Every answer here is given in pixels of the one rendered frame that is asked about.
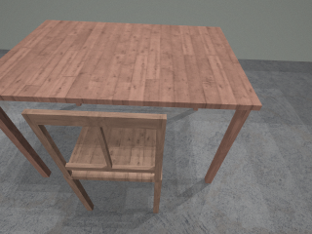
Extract chair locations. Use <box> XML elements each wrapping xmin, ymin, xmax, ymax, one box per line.
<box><xmin>21</xmin><ymin>108</ymin><xmax>167</xmax><ymax>214</ymax></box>

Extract table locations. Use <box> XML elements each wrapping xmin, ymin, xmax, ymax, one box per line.
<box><xmin>0</xmin><ymin>19</ymin><xmax>262</xmax><ymax>183</ymax></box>

